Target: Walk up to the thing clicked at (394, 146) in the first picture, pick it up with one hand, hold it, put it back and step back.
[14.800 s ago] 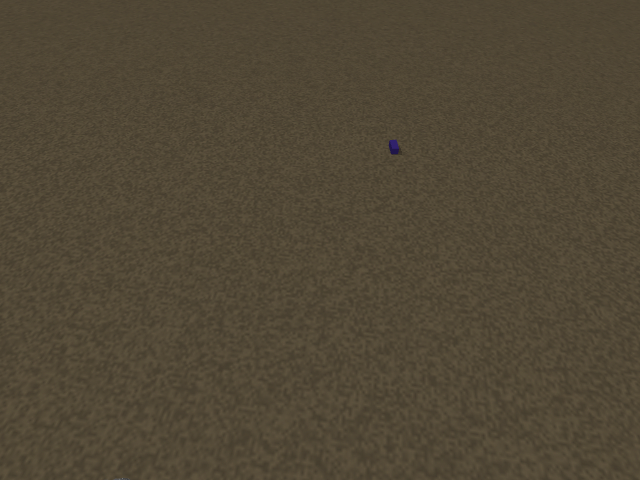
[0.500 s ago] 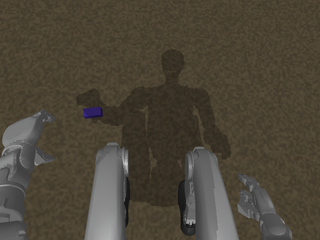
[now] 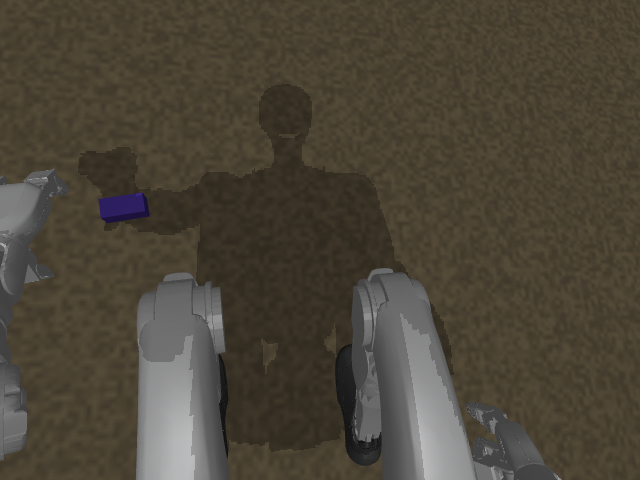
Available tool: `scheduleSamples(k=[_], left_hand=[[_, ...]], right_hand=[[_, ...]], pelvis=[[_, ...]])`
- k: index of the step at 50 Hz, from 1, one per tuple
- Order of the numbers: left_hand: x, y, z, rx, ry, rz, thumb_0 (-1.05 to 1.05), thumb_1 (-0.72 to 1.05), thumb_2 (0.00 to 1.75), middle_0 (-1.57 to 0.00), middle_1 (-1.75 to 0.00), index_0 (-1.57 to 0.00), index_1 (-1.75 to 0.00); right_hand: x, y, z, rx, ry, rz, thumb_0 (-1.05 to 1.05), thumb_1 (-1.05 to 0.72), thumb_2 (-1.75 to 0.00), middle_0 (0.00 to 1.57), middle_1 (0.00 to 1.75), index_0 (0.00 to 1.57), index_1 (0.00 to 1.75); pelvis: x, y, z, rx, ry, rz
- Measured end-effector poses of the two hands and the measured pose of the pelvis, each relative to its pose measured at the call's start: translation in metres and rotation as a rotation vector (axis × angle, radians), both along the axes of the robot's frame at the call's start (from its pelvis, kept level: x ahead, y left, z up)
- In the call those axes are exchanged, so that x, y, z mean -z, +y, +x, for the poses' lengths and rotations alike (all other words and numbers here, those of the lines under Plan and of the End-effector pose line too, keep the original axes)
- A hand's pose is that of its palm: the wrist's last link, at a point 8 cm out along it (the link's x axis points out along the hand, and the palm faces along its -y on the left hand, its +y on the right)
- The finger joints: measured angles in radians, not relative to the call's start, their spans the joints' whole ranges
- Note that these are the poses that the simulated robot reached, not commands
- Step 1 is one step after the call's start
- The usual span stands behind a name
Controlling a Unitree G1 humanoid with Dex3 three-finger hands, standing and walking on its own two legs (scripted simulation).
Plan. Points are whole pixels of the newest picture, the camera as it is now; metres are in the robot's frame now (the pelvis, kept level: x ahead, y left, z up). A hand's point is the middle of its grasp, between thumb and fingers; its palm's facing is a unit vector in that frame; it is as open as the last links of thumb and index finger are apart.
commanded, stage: rise first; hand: left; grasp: from above
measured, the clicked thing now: (124, 207) +0.47 +0.31 -0.34
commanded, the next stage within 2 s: none
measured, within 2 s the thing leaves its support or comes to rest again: neither
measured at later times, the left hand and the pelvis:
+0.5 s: hand (56, 225) +0.40 +0.35 -0.20, palm faces -0.43 -0.13 -0.89, open 12.6 cm; pelvis +0.01 +0.00 -0.03, yaw -1 degrees
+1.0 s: hand (67, 221) +0.41 +0.35 -0.22, palm faces -0.43 -0.15 -0.89, open 12.8 cm; pelvis +0.01 +0.00 -0.04, yaw -2 degrees
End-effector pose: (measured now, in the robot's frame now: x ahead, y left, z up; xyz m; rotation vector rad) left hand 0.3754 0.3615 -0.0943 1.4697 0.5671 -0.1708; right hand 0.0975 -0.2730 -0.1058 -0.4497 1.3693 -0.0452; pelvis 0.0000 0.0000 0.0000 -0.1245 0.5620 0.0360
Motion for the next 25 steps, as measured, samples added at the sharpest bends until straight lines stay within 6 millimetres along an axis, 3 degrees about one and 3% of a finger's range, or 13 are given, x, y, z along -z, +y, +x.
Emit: scheduleSamples(k=[13, 25], left_hand=[[0.030, -0.002, 0.015, -0.029, -0.014, 0.000, 0.00, -0.22, 0.74, -0.35, -0.74, -0.36, -0.73], [0.046, -0.006, 0.031, -0.046, -0.008, 0.002, 0.00, -0.26, 0.77, -0.32, -0.78, -0.32, -0.77]], right_hand=[[0.021, 0.005, 0.014, -0.053, -0.011, 0.015, 0.01, -0.90, -0.90, 0.20, 0.30, 0.20, 0.29], [0.032, 0.007, 0.006, -0.053, 0.024, 0.026, 0.01, -0.90, -0.90, 0.20, 0.30, 0.20, 0.29]], pelvis=[[0.021, -0.001, 0.003, 0.010, -0.004, -0.001], [0.031, -0.002, 0.007, 0.020, -0.003, -0.005]])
